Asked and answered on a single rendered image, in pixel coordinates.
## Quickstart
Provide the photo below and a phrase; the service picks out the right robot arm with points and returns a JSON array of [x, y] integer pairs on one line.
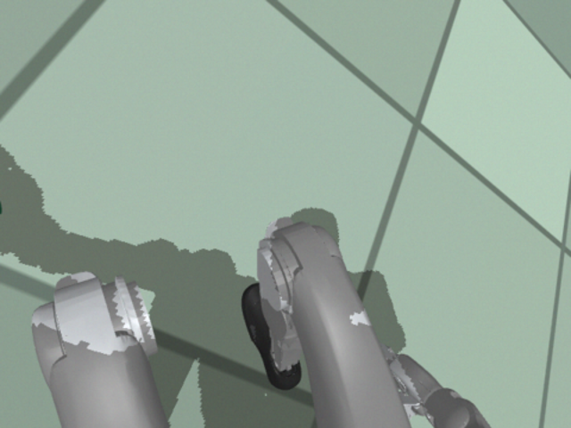
[[445, 408]]

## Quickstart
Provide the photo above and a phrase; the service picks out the right robot hand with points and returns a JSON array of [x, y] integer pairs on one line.
[[412, 378]]

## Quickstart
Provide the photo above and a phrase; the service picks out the right robot foot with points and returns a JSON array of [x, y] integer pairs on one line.
[[259, 333]]

